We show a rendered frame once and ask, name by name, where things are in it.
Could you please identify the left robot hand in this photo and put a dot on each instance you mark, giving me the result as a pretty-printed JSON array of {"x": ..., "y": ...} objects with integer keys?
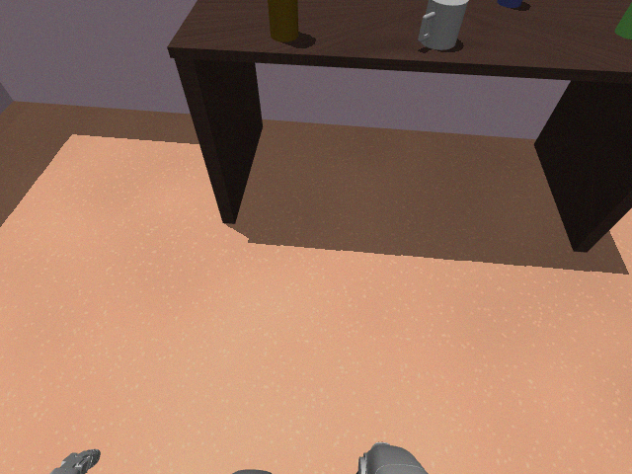
[{"x": 78, "y": 463}]

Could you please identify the desk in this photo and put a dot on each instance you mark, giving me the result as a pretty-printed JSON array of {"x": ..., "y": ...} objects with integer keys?
[{"x": 585, "y": 148}]

